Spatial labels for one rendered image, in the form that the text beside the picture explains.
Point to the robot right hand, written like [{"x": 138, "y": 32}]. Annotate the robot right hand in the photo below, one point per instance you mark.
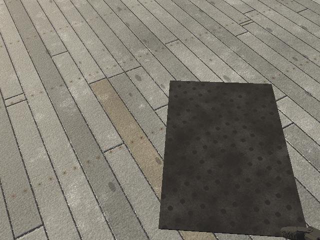
[{"x": 300, "y": 233}]

